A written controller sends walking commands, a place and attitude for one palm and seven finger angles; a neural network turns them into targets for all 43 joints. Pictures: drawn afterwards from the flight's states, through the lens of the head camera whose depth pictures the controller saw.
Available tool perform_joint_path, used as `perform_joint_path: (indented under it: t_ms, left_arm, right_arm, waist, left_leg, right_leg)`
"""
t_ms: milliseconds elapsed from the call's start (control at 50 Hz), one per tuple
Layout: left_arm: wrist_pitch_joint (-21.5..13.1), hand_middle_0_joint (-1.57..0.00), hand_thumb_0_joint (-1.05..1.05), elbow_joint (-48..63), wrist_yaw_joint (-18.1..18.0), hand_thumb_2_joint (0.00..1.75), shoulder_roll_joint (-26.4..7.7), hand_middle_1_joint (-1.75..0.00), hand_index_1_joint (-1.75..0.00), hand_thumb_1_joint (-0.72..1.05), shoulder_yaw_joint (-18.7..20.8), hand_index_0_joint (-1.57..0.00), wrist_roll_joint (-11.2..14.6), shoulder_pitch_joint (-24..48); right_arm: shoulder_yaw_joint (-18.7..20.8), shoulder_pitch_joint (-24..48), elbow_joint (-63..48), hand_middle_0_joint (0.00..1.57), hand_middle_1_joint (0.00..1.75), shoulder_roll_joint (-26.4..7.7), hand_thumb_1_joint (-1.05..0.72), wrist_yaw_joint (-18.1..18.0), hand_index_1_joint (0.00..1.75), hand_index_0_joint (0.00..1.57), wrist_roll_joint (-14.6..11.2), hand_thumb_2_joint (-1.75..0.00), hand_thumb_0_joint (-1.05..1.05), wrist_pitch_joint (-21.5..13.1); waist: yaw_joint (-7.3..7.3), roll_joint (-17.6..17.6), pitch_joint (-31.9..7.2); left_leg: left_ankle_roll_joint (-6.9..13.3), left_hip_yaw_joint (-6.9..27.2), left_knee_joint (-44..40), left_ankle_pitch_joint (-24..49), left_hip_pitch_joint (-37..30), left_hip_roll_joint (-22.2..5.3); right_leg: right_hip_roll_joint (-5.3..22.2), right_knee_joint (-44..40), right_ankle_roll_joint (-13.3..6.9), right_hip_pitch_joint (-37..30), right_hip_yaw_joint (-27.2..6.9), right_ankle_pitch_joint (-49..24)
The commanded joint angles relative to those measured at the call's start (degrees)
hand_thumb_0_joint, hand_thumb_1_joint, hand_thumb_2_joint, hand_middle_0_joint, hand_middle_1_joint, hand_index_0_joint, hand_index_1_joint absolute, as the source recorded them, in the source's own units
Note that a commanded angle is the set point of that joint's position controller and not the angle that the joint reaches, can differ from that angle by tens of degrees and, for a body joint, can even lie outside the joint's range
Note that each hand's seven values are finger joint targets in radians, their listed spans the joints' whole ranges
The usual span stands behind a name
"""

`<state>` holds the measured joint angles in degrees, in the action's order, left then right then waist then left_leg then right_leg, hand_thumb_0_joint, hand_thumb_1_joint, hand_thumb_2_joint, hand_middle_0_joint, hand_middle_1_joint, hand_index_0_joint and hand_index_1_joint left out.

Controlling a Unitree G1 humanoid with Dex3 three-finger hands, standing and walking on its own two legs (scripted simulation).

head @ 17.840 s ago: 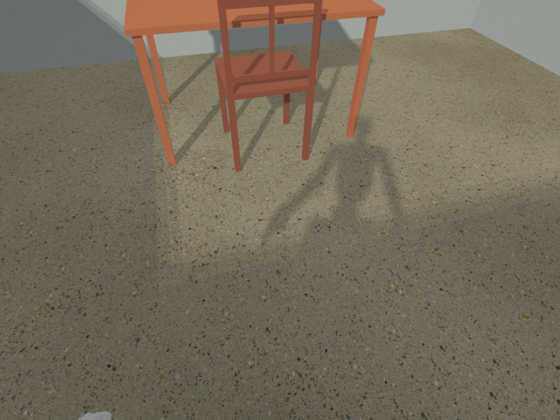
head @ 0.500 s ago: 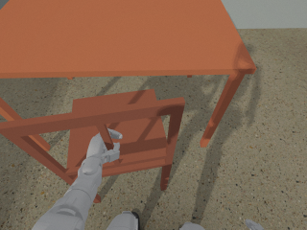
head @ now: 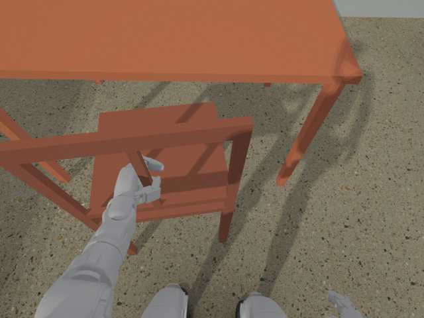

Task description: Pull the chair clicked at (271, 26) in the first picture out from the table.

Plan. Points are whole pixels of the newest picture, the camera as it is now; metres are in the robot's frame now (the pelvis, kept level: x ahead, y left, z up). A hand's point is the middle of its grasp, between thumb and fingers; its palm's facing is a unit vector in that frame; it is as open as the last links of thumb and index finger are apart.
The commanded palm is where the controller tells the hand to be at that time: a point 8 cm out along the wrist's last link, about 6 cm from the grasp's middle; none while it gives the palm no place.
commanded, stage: step backward, pulling the chair out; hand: left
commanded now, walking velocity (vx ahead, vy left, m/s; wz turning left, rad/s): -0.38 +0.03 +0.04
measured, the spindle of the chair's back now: (147, 181) +0.38 +0.17 -0.06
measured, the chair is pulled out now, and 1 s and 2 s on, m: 0.17 0.36 0.58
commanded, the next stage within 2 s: stop walking, hand still on the chair in 1.78 s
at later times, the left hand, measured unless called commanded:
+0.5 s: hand (151, 225) +0.28 +0.14 -0.06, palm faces +0.07 -0.98 -0.19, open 5.3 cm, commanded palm +0.27 +0.19 -0.05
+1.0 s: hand (142, 281) +0.18 +0.14 -0.06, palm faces +0.07 -0.98 -0.19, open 5.3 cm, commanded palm +0.17 +0.19 -0.05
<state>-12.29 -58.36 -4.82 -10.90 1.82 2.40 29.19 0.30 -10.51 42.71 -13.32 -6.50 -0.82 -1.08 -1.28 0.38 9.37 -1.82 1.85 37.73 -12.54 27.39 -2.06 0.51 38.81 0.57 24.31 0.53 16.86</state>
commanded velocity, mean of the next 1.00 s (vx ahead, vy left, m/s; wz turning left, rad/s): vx -0.38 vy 0.03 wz -0.01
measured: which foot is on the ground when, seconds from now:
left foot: down 0.00-0.08, up 0.10-0.22, down 0.24-0.86, up 0.88-1.00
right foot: down 0.00-0.66, up 0.68-0.78, down 0.80-1.00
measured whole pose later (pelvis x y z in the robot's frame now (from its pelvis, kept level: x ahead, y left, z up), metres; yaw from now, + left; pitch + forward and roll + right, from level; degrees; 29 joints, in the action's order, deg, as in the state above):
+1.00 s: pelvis -0.18 -0.01 +0.01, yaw +4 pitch +2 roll +0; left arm -12.0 -61.5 -5.3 -10.1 3.7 2.3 29.9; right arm 0.8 -10.7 45.2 -15.1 -6.7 -1.8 -1.8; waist -4.1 1.2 9.3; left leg -2.5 2.4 43.4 -25.4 24.1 -0.5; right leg 1.7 33.5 0.3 25.7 1.3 9.8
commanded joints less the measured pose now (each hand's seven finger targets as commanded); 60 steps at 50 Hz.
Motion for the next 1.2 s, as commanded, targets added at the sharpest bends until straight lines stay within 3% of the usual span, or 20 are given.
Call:
perform_joint_path:
  t_ms: [0,60,100,160,220,300,380,440,500,560,600,660,740,780,840,900,980,1020,1060,1180]
  left_arm:
    - [-4.8,-0.50,0.00,12.7,-0.5,0.90,-9.4,-1.45,-1.45,0.90,1.4,-0.50,-1.7,15.7]
    - [-4.7,-0.50,0.00,12.6,-1.3,0.90,-13.8,-1.45,-1.45,0.90,3.4,-0.50,-1.4,13.4]
    - [-3.4,-0.50,0.00,12.2,-1.5,0.90,-12.7,-1.45,-1.45,0.90,3.1,-0.50,-1.4,12.9]
    - [-1.3,-0.50,0.00,12.1,-1.6,0.90,-11.1,-1.45,-1.45,0.90,2.9,-0.50,-0.9,12.1]
    - [-1.4,-0.50,0.00,14.9,-1.1,0.90,-7.5,-1.45,-1.45,0.90,-0.3,-0.50,0.0,14.7]
    - [-2.4,-0.50,0.00,16.2,-0.6,0.90,-6.2,-1.45,-1.45,0.90,-1.3,-0.50,-1.2,18.1]
    - [-3.8,-0.50,0.00,14.8,-0.6,0.90,-6.7,-1.45,-1.45,0.90,-1.0,-0.50,-2.2,18.4]
    - [-4.2,-0.50,0.00,12.3,-1.2,0.90,-13.0,-1.45,-1.45,0.90,2.5,-0.50,-1.8,16.9]
    - [-2.7,-0.50,0.00,8.9,-1.4,0.90,-11.6,-1.45,-1.45,0.90,2.1,-0.50,-1.7,15.3]
    - [-1.6,-0.50,0.00,9.1,-1.4,0.90,-10.7,-1.45,-1.45,0.90,2.4,-0.50,-1.0,14.6]
    - [-1.8,-0.50,0.00,11.6,-1.0,0.90,-8.2,-1.45,-1.45,0.90,0.2,-0.50,-0.4,16.2]
    - [-2.8,-0.50,0.00,14.6,-0.7,0.90,-6.3,-1.45,-1.45,0.90,-1.4,-0.50,-0.8,20.1]
    - [-3.8,-0.50,0.00,11.8,-0.6,0.90,-7.9,-1.45,-1.45,0.90,0.5,-0.50,-1.3,20.1]
    - [-4.7,-0.50,0.00,10.7,-0.4,0.90,-7.3,-1.45,-1.45,0.90,-0.8,-0.50,-2.4,21.5]
    - [-4.8,-0.50,0.00,7.7,-1.4,0.90,-15.1,-1.45,-1.45,0.90,3.6,-0.50,-1.8,18.3]
    - [-3.2,-0.50,0.00,6.6,-1.4,0.90,-13.2,-1.45,-1.45,0.90,3.0,-0.50,-1.8,17.0]
    - [-1.8,-0.50,0.00,7.8,-0.9,0.90,-11.0,-1.45,-1.45,0.90,2.1,-0.50,-0.7,15.6]
    - [-2.2,-0.50,0.00,9.5,-0.6,0.90,-8.5,-1.45,-1.45,0.90,0.8,-0.50,-0.5,16.3]
    - [-2.6,-0.50,0.00,13.6,0.0,0.90,-6.1,-1.45,-1.45,0.90,-1.5,-0.50,-0.6,20.0]
    - [-4.2,-0.50,0.00,11.0,0.1,0.90,-6.5,-1.45,-1.45,0.90,-0.7,-0.50,-1.8,21.4]
  right_arm:
    - [3.2,-3.8,-5.7,0.20,0.30,-8.6,-0.90,0.0,0.30,0.20,-0.6,-0.90,0.00,-1.2]
    - [3.3,-2.0,-6.6,0.20,0.30,-7.8,-0.90,-0.4,0.30,0.20,-1.3,-0.90,0.00,-1.2]
    - [2.3,0.5,-7.0,0.20,0.30,-7.5,-0.90,-0.6,0.30,0.20,-0.6,-0.90,0.00,-1.3]
    - [1.4,-1.0,-5.3,0.20,0.30,-8.2,-0.90,-1.3,0.30,0.20,-0.5,-0.90,0.00,-1.2]
    - [2.8,-1.6,-6.8,0.20,0.30,-10.2,-0.90,-1.8,0.30,0.20,-0.9,-0.90,0.00,0.1]
    - [2.5,-1.6,-7.0,0.20,0.30,-8.4,-0.90,-0.8,0.30,0.20,0.2,-0.90,0.00,0.6]
    - [3.1,-4.2,-5.6,0.20,0.30,-8.5,-0.90,0.3,0.30,0.20,-0.1,-0.90,0.00,-0.3]
    - [4.2,-4.5,-5.5,0.20,0.30,-8.6,-0.90,-0.8,0.30,0.20,-1.4,-0.90,0.00,-0.4]
    - [2.8,-1.1,-5.3,0.20,0.30,-8.0,-0.90,-0.8,0.30,0.20,-0.9,-0.90,0.00,-1.0]
    - [1.8,-2.8,-3.6,0.20,0.30,-8.4,-0.90,-1.4,0.30,0.20,-0.7,-0.90,0.00,-1.2]
    - [2.8,-1.9,-5.6,0.20,0.30,-10.6,-0.90,-1.9,0.30,0.20,-0.9,-0.90,0.00,-0.6]
    - [2.2,-0.6,-7.1,0.20,0.30,-8.6,-0.90,-1.3,0.30,0.20,-0.2,-0.90,0.00,-0.2]
    - [3.3,-4.9,-4.3,0.20,0.30,-9.1,-0.90,-0.2,0.30,0.20,0.0,-0.90,0.00,-1.7]
    - [2.9,-4.3,-3.5,0.20,0.30,-8.6,-0.90,0.3,0.30,0.20,0.1,-0.90,0.00,-2.0]
    - [4.5,-5.2,-3.0,0.20,0.30,-9.2,-0.90,-0.7,0.30,0.20,-1.4,-0.90,0.00,-2.1]
    - [3.0,-1.5,-3.2,0.20,0.30,-8.3,-0.90,-0.6,0.30,0.20,-0.8,-0.90,0.00,-2.6]
    - [2.1,-3.8,-2.2,0.20,0.30,-9.1,-0.90,-1.3,0.30,0.20,-0.9,-0.90,0.00,-2.4]
    - [3.4,-3.5,-4.3,0.20,0.30,-11.0,-0.90,-1.6,0.30,0.20,-0.9,-0.90,0.00,-1.7]
    - [2.5,-1.5,-6.6,0.20,0.30,-9.1,-0.90,-1.0,0.30,0.20,-0.3,-0.90,0.00,-1.0]
    - [3.5,-5.3,-3.1,0.20,0.30,-9.2,-0.90,1.1,0.30,0.20,0.5,-0.90,0.00,-2.4]
  waist:
    - [-1.10,4.8,-28.8]
    - [-1.09,-5.1,-28.7]
    - [0.14,-4.9,-26.4]
    - [-0.74,-7.7,-25.6]
    - [-0.49,-1.3,-25.7]
    - [-0.25,12.3,-26.5]
    - [-1.26,7.6,-28.8]
    - [-1.92,-5.9,-31.8]
    - [0.10,-7.1,-26.4]
    - [-0.98,-8.6,-26.7]
    - [-0.34,-1.0,-24.6]
    - [0.15,13.6,-23.6]
    - [-0.71,7.1,-25.9]
    - [-1.03,8.3,-25.5]
    - [-1.31,-6.9,-28.2]
    - [0.59,-6.8,-25.0]
    - [-0.83,-8.2,-25.7]
    - [0.24,0.4,-23.9]
    - [0.36,12.7,-24.0]
    - [-1.12,12.5,-24.6]
  left_leg:
    - [4.4,7.8,-2.1,24.5,-10.0,-9.7]
    - [-1.0,1.0,11.6,-8.6,-5.6,0.3]
    - [-0.8,4.1,16.1,-16.0,-2.5,0.7]
    - [-0.2,4.1,0.1,-10.0,-6.0,-1.2]
    - [4.3,8.2,-10.1,18.1,-12.6,-9.1]
    - [7.6,10.8,-10.8,26.1,-11.9,-13.4]
    - [5.0,7.0,-3.0,32.8,-16.0,-10.9]
    - [-0.8,-0.3,6.8,4.4,-9.7,-1.9]
    - [-0.5,3.5,13.5,-17.4,-4.3,0.1]
    - [0.2,1.8,-5.7,-7.2,-10.1,-1.5]
    - [4.0,6.9,-11.6,8.6,-11.6,-8.0]
    - [8.1,11.3,-16.6,6.7,-5.0,-14.6]
    - [7.8,8.9,-5.8,31.4,-18.1,-14.0]
    - [4.8,5.7,-3.4,28.7,-15.6,-11.4]
    - [-0.7,-1.5,6.7,-1.5,-9.1,-1.7]
    - [-0.6,3.9,15.1,-17.8,-4.0,0.2]
    - [0.5,0.9,-10.1,-4.2,-12.6,-1.5]
    - [4.4,6.2,-12.5,8.6,-12.7,-9.0]
    - [8.2,12.2,-17.8,5.8,-6.9,-15.8]
    - [7.7,8.5,-5.7,40.1,-25.4,-15.0]
  right_leg:
    - [4.6,-6.0,-1.8,-15.1,-4.4,-20.8]
    - [19.4,-14.5,-8.5,-14.7,-16.9,-30.5]
    - [21.6,-14.3,-9.8,-14.5,-15.1,-29.4]
    - [17.5,-9.4,-6.1,-17.6,-8.4,-34.7]
    - [5.8,-5.4,0.4,-12.8,-2.0,-20.8]
    - [2.3,4.1,-0.4,-9.4,-0.5,0.3]
    - [3.7,-5.3,-1.0,-12.3,-2.2,-19.7]
    - [15.3,-12.0,-5.8,-17.3,-12.8,-35.8]
    - [21.1,-16.0,-8.8,-13.4,-14.1,-25.1]
    - [15.2,-11.3,-4.1,-15.0,-6.7,-25.9]
    - [6.3,-8.0,0.5,-10.4,-2.3,-13.9]
    - [1.6,6.2,-0.1,-9.8,0.5,3.2]
    - [1.3,-3.5,-0.4,-8.1,-1.2,-4.0]
    - [3.8,-7.5,-0.9,-11.0,-2.8,-17.6]
    - [15.8,-15.5,-5.5,-12.6,-15.7,-23.6]
    - [21.3,-17.6,-9.2,-11.5,-16.4,-19.2]
    - [13.6,-12.6,-2.9,-12.6,-7.5,-17.7]
    - [4.9,-8.2,0.8,-8.9,-2.7,-9.6]
    - [1.3,5.7,0.4,-9.8,0.3,3.6]
    - [0.9,-7.0,-0.4,-5.5,-1.2,0.0]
